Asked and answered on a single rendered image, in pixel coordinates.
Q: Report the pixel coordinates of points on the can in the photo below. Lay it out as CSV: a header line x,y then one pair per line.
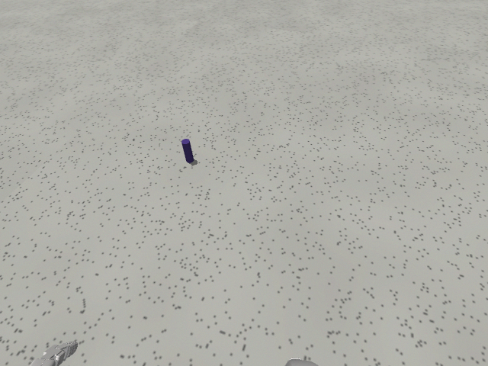
x,y
187,150

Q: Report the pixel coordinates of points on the left robot hand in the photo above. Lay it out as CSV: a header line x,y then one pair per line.
x,y
55,355

